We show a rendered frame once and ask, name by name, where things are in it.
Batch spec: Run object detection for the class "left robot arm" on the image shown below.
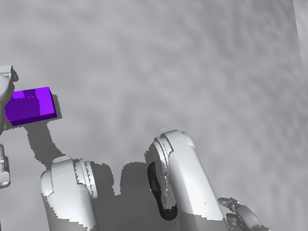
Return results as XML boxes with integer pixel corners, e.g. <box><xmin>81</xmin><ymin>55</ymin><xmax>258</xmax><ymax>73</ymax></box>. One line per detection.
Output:
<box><xmin>0</xmin><ymin>105</ymin><xmax>11</xmax><ymax>231</ymax></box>

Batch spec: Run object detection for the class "carton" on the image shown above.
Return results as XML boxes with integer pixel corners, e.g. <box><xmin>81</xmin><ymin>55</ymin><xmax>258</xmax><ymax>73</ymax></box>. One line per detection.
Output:
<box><xmin>4</xmin><ymin>87</ymin><xmax>57</xmax><ymax>126</ymax></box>

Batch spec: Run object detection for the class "right robot foot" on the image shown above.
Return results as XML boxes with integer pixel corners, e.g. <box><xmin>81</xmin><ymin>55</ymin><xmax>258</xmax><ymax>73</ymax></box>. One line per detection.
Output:
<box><xmin>147</xmin><ymin>162</ymin><xmax>178</xmax><ymax>220</ymax></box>

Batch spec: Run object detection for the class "left robot hand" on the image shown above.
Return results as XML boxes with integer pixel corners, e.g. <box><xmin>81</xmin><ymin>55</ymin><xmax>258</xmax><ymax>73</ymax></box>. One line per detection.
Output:
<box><xmin>0</xmin><ymin>65</ymin><xmax>19</xmax><ymax>129</ymax></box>

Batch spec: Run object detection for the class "right robot hand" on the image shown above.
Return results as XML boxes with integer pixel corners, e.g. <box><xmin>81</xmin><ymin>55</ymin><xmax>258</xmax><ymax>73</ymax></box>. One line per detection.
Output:
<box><xmin>218</xmin><ymin>197</ymin><xmax>264</xmax><ymax>231</ymax></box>

